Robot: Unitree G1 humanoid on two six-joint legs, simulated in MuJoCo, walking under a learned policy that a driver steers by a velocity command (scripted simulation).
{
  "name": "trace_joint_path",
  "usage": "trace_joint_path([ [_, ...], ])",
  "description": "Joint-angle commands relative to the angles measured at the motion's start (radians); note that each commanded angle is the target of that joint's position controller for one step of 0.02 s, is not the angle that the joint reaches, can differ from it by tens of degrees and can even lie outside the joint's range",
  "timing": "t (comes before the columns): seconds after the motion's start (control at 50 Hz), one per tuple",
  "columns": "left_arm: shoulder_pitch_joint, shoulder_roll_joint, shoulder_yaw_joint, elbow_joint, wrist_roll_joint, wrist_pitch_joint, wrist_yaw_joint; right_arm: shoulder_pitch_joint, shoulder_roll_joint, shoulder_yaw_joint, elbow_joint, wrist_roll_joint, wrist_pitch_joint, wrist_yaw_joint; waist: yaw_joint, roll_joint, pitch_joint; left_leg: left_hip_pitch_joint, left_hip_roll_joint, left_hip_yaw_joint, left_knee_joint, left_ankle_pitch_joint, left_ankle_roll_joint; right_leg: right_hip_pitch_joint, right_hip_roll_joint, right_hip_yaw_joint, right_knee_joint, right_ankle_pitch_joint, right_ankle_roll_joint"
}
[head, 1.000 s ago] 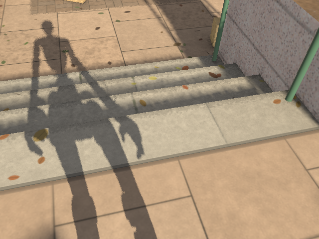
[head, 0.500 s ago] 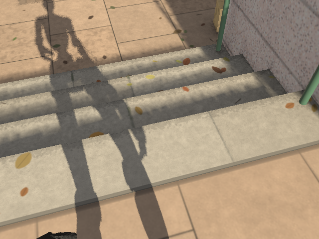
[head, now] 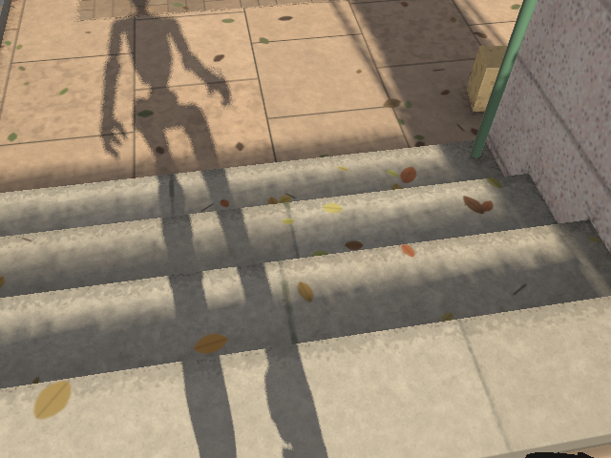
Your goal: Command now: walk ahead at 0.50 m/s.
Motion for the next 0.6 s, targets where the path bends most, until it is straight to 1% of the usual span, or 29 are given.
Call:
trace_joint_path([
  [0.02,-0.01,0.137,0.018,-0.09,-0.035,-0.058,-0.009,0.336,-0.18,-0.05,0.042,0.0,0.004,-0.007,-0.155,0.17,-0.26,0.774,0.347,-0.62,-0.266,-0.187,0.212,-0.659,-0.011,0.108,0.576,-0.045,-0.038],
  [0.04,-0.069,0.138,0.018,-0.106,-0.037,-0.064,-0.003,0.248,-0.156,-0.042,0.02,-0.004,0.003,-0.009,-0.125,0.095,-0.171,0.624,0.309,-0.489,-0.285,-0.094,0.185,-0.643,-0.069,0.076,0.535,0.052,-0.042],
  [0.06,-0.099,0.127,0.023,-0.109,-0.022,-0.06,0.004,0.197,-0.126,-0.035,0.014,-0.01,0.003,-0.007,-0.099,0.055,-0.106,0.499,0.271,-0.397,-0.317,-0.01,0.172,-0.61,-0.103,0.063,0.469,0.117,-0.038],
  [0.08,-0.083,0.111,0.027,-0.104,-0.014,-0.049,0.007,0.173,-0.103,-0.028,0.013,-0.019,-0.001,-0.006,-0.064,0.079,-0.085,0.419,0.238,-0.332,-0.348,0.03,0.158,-0.547,-0.133,0.069,0.42,0.166,-0.036],
  [0.1,-0.063,0.085,0.025,-0.097,-0.012,-0.035,0.006,0.168,-0.095,-0.027,0.017,-0.021,-0.003,-0.003,-0.048,0.09,-0.08,0.374,0.22,-0.3,-0.379,0.042,0.161,-0.505,-0.141,0.067,0.394,0.192,-0.03],
  [0.12,-0.051,0.065,0.024,-0.092,-0.01,-0.024,0.007,0.178,-0.099,-0.029,0.023,-0.019,-0.007,-0.002,-0.039,0.09,-0.07,0.344,0.213,-0.27,-0.398,0.079,0.171,-0.491,-0.144,0.059,0.369,0.203,-0.021],
  [0.14,-0.061,0.058,0.024,-0.096,-0.007,-0.016,0.008,0.191,-0.111,-0.032,0.032,-0.016,-0.01,-0.005,-0.034,0.082,-0.056,0.327,0.212,-0.244,-0.416,0.107,0.179,-0.501,-0.149,0.054,0.337,0.224,-0.012],
  [0.18,-0.131,0.058,0.025,-0.122,0.002,-0.009,0.01,0.225,-0.137,-0.04,0.048,-0.016,-0.008,-0.017,-0.043,0.06,-0.024,0.336,0.215,-0.214,-0.441,0.144,0.188,-0.57,-0.155,0.051,0.24,0.306,0.009],
  [0.2,-0.167,0.057,0.026,-0.134,0.006,-0.01,0.01,0.243,-0.142,-0.042,0.055,-0.015,-0.005,-0.023,-0.051,0.053,-0.016,0.352,0.212,-0.197,-0.447,0.159,0.184,-0.597,-0.155,0.049,0.181,0.359,0.016],
  [0.24,-0.227,0.044,0.023,-0.152,0.007,-0.015,0.003,0.267,-0.141,-0.041,0.066,-0.01,0.003,-0.032,-0.064,0.057,-0.005,0.367,0.191,-0.151,-0.448,0.175,0.162,-0.602,-0.145,0.04,0.058,0.471,0.019],
  [0.28,-0.292,0.029,0.016,-0.168,0.004,-0.021,-0.006,0.294,-0.145,-0.041,0.078,-0.005,0.007,-0.038,-0.085,0.064,0.009,0.367,0.171,-0.109,-0.451,0.162,0.144,-0.569,-0.122,0.016,-0.059,0.56,0.016],
  [0.3,-0.327,0.025,0.013,-0.177,0.001,-0.023,-0.009,0.317,-0.146,-0.041,0.088,-0.001,0.01,-0.04,-0.098,0.064,0.02,0.377,0.171,-0.102,-0.453,0.146,0.142,-0.56,-0.112,0.005,-0.099,0.582,0.015],
  [0.34,-0.382,0.026,0.008,-0.195,-0.003,-0.026,-0.018,0.355,-0.151,-0.043,0.106,0.002,0.019,-0.042,-0.117,0.061,0.039,0.416,0.188,-0.099,-0.444,0.132,0.143,-0.558,-0.098,-0.003,-0.153,0.584,0.011],
  [0.38,-0.424,0.03,0.006,-0.213,-0.007,-0.03,-0.032,0.389,-0.15,-0.045,0.125,0.007,0.032,-0.044,-0.126,0.059,0.057,0.488,0.218,-0.104,-0.411,0.147,0.142,-0.584,-0.089,-0.001,-0.194,0.545,-0.004],
  [0.4,-0.432,0.036,0.007,-0.222,-0.007,-0.033,-0.038,0.393,-0.156,-0.049,0.129,0.009,0.038,-0.046,-0.12,0.063,0.059,0.521,0.234,-0.11,-0.388,0.17,0.137,-0.585,-0.086,0.005,-0.213,0.513,-0.014],
  [0.44,-0.406,0.058,0.014,-0.22,-0.009,-0.037,-0.049,0.384,-0.166,-0.056,0.132,0.012,0.049,-0.05,-0.092,0.075,0.038,0.57,0.258,-0.118,-0.337,0.255,0.121,-0.53,-0.07,-0.003,-0.242,0.442,-0.037],
  [0.46,-0.357,0.078,0.024,-0.209,-0.01,-0.04,-0.049,0.366,-0.176,-0.06,0.128,0.012,0.054,-0.05,-0.062,0.09,0.007,0.578,0.254,-0.112,-0.284,0.381,0.111,-0.447,-0.045,-0.024,-0.246,0.406,-0.051],
  [0.48,-0.253,0.106,0.042,-0.178,-0.006,-0.04,-0.047,0.342,-0.177,-0.06,0.122,0.015,0.058,-0.052,-0.002,0.091,-0.055,0.561,0.222,-0.081,-0.161,0.533,0.09,-0.296,-0.009,-0.058,-0.266,0.404,-0.073],
  [0.5,-0.079,0.154,0.067,-0.124,-0.002,-0.038,-0.039,0.339,-0.149,-0.049,0.114,0.011,0.061,-0.054,0.068,0.065,-0.165,0.463,0.16,-0.035,0.054,0.513,0.057,-0.044,-0.024,-0.038,-0.247,0.424,-0.106],
  [0.52,0.072,0.246,0.091,-0.097,0.016,-0.035,-0.029,0.431,-0.069,-0.024,0.094,-0.004,0.05,-0.05,0.064,-0.102,-0.323,0.122,0.044,0.01,0.444,0.172,-0.007,0.336,-0.276,0.325,-0.243,0.355,-0.238],
  [0.54,0.104,0.228,0.081,-0.083,0.0,-0.031,-0.034,0.47,-0.009,-0.004,0.103,0.0,0.023,-0.043,0.052,-0.258,-0.41,-0.125,-0.084,-0.106,0.664,-0.48,-0.032,0.481,-0.389,0.7,-0.415,0.162,-0.324],
  [0.56,0.056,0.154,0.059,-0.087,-0.013,-0.031,-0.033,0.38,-0.114,-0.032,0.083,0.03,0.004,-0.038,0.066,-0.186,-0.292,-0.243,-0.022,-0.173,0.754,-0.47,-0.012,0.406,-0.358,0.645,-0.46,0.031,-0.274],
  [0.58,-0.029,0.12,0.048,-0.106,-0.009,-0.03,-0.03,0.3,-0.141,-0.04,0.054,0.046,-0.007,-0.04,0.046,-0.146,-0.164,-0.28,0.03,-0.137,0.747,-0.377,0.004,0.259,-0.332,0.511,-0.482,0.07,-0.235],
  [0.6,-0.102,0.091,0.039,-0.121,0.004,-0.031,-0.029,0.26,-0.141,-0.044,0.047,0.036,-0.009,-0.048,0.017,-0.074,-0.097,-0.24,0.075,-0.119,0.691,-0.28,0.006,0.115,-0.295,0.409,-0.51,0.15,-0.213],
])
Next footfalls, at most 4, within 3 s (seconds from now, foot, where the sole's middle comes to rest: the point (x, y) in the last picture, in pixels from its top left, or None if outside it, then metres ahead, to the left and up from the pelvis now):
0.50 right None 0.46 -0.14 -0.76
1.02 left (285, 358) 0.67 0.09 -0.76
1.54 right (382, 288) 0.97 -0.15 -0.90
2.12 left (275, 242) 1.22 0.17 -1.05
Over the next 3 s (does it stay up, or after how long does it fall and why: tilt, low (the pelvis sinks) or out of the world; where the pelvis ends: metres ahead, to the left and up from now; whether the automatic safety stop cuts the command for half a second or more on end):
stays up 1.53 0.17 -0.42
